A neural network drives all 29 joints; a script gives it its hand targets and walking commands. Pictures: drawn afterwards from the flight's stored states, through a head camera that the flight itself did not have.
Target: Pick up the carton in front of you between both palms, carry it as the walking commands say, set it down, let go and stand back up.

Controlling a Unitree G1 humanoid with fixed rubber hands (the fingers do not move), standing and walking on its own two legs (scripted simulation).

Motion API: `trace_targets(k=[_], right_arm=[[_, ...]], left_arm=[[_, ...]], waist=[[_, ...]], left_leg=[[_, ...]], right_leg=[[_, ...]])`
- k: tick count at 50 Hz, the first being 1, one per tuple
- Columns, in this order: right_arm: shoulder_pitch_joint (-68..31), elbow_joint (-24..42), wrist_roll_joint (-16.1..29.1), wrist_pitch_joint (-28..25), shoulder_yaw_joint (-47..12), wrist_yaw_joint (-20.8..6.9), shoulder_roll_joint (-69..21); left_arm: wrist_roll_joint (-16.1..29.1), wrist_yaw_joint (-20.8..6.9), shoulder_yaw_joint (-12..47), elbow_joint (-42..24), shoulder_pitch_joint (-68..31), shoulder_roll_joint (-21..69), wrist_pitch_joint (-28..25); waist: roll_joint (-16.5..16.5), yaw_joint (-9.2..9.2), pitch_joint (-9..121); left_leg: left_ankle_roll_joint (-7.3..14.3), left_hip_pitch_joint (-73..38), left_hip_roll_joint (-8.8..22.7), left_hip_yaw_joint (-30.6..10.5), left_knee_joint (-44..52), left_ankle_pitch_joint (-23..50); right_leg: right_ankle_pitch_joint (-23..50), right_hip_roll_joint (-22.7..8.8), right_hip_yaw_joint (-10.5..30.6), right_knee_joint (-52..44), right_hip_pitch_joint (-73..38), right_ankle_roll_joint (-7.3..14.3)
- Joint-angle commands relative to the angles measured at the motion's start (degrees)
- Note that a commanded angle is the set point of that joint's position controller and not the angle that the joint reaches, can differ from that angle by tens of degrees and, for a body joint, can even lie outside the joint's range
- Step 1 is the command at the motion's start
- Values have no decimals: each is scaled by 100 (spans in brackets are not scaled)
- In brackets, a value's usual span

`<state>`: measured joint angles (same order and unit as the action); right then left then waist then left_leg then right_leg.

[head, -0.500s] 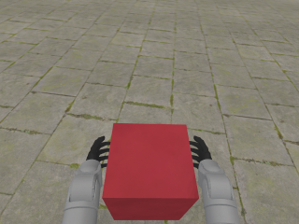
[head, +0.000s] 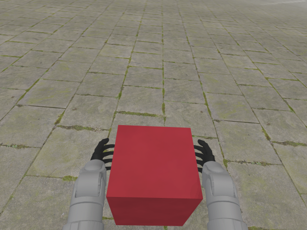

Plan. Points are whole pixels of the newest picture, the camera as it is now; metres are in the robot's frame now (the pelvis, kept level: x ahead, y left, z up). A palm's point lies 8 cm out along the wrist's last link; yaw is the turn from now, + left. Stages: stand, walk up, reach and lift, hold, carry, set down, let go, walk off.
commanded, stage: hold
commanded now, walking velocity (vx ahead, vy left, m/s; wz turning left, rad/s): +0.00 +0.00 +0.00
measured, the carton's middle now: (152, 178) +0.30 +0.00 -0.04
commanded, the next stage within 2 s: set down in 0.34 s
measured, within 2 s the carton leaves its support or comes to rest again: neither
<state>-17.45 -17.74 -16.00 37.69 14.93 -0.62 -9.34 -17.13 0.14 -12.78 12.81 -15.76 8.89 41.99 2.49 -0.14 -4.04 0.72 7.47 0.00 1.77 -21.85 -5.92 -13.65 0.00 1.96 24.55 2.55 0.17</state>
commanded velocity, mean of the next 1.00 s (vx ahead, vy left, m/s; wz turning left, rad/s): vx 0.00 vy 0.00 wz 0.00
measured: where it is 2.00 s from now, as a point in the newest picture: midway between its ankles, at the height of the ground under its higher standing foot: outside the picture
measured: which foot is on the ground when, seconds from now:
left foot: down 0.00-1.00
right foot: down 0.00-1.00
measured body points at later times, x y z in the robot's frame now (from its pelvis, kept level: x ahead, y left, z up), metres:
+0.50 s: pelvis +0.02 +0.01 +0.00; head -0.01 +0.03 +0.45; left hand +0.34 +0.16 +0.03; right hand +0.34 -0.14 +0.04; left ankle +0.08 +0.11 -0.74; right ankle +0.01 -0.13 -0.74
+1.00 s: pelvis -0.01 -0.01 -0.06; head +0.21 +0.02 +0.33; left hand +0.38 +0.18 -0.16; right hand +0.38 -0.12 -0.15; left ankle +0.08 +0.12 -0.74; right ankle +0.01 -0.13 -0.74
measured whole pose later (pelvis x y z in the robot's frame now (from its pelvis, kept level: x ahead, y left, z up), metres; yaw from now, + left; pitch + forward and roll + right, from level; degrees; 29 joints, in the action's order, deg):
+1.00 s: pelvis -0.01 -0.01 -0.06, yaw -2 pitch +25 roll -2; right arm -31.0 -28.1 -13.0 6.4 21.5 7.4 -14.0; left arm -14.0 -5.1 -21.8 31.8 -33.5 0.5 8.6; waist 2.9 -3.0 -3.9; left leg -1.6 60.3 1.1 -3.2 -49.0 -13.4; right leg -20.4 3.8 2.2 51.0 55.2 -0.2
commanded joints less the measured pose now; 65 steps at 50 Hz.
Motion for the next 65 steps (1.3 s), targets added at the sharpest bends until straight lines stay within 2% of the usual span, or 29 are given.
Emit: trace_targets(k=[1,7,11,19,23,30,33,36,39,45,48,51,53,56,59,61,65], right_arm=[[-2837,-18,1304,-159,-2923,-1442,-5345],[-3066,-287,1243,-135,-2691,-1563,-5373],[-3096,-420,1154,-87,-2501,-1581,-5348],[-2915,-270,1078,1,-2436,-1477,-5313],[-2963,-306,984,-56,-2320,-1386,-5319],[-3529,-1260,335,-664,-1350,-1085,-5261],[-3447,-1490,-9,-1109,-826,-878,-4874],[-3161,-1620,-143,-1643,-589,-733,-4579],[-3082,-1631,-33,-2221,-844,-638,-4687],[-3665,-1423,568,-3300,-2166,-343,-4978],[-3932,-1123,665,-3430,-2523,-149,-4898],[-4466,-854,714,-3316,-2703,-60,-4948],[-4741,-841,766,-3174,-2742,-108,-4979],[-5078,-1124,824,-2869,-2586,-332,-5061],[-5415,-1512,754,-2575,-2164,-584,-5078],[-5678,-1708,696,-2444,-1911,-700,-5056],[-6201,-1942,668,-2357,-1594,-810,-4948]], left_arm=[[1476,-1456,3151,-128,-3056,5352,-277],[1413,-1501,2916,206,-3176,5446,-238],[1400,-1506,2794,339,-3240,5452,-201],[1476,-1450,2827,186,-3190,5370,-164],[1323,-1435,2581,283,-3225,5164,-274],[475,-1458,1340,1299,-3865,4366,-1015],[71,-1432,765,1647,-3862,3755,-1503],[-118,-1448,518,1859,-3637,3295,-2015],[-5,-1520,751,1986,-3568,3329,-2574],[554,-1584,1636,1906,-4180,3523,-3578],[823,-1581,2058,1671,-4575,3453,-3707],[953,-1574,2257,1631,-4980,3471,-3635],[867,-1553,2147,1752,-5072,3559,-3503],[593,-1544,1769,2085,-5106,3812,-3196],[430,-1608,1523,2320,-5428,4005,-2882],[411,-1646,1454,2413,-5694,4098,-2725],[536,-1627,1516,2513,-6212,4236,-2567]], waist=[[-200,38,1323],[-335,-10,1295],[-397,-1,1251],[-368,29,1406],[-296,-46,1316],[-83,-210,969],[-88,-247,1033],[-153,-277,1358],[-146,-258,2064],[-230,-391,4338],[-292,-358,5485],[-217,-294,6060],[-209,-376,6047],[-165,-589,5611],[-147,-553,5243],[-196,-508,5194],[-400,-400,5523]], left_leg=[[-114,-1990,-420,-640,124,-862],[-141,-1957,-268,-799,288,-1142],[-145,-1901,-176,-858,382,-1080],[-167,-2077,-165,-813,330,-68],[-126,-2004,-239,-701,226,214],[70,-1258,-390,-478,-265,56],[157,-637,-441,-420,-648,320],[157,-13,-484,-367,-1046,750],[119,389,-524,-338,-1511,1343],[125,1132,-585,-434,-2782,2673],[28,1755,-651,-348,-3281,2619],[-28,2278,-730,-217,-3623,1999],[-30,2605,-744,-183,-3789,1484],[-15,3168,-748,-155,-3931,544],[-17,3631,-728,-170,-4112,-212],[-40,3829,-714,-198,-4274,-524],[-124,4007,-695,-320,-4662,-800]], right_leg=[[-801,276,381,-917,1856,378],[-774,330,351,-806,1802,357],[-612,376,337,-736,1665,320],[-7,432,343,-738,1365,275],[77,449,343,-738,1372,236],[-86,479,331,-406,1964,125],[91,549,309,-26,2251,17],[517,622,279,374,2567,-90],[1218,674,282,807,2839,-161],[2466,782,363,1946,3762,-303],[2651,824,309,2473,3900,-344],[1908,929,117,2892,4360,-410],[1181,995,24,3103,4856,-404],[106,1060,-104,3378,5711,-376],[-697,1106,-244,3637,6601,-316],[-996,1125,-309,3853,7111,-276],[-1135,1154,-410,4387,7993,-227]])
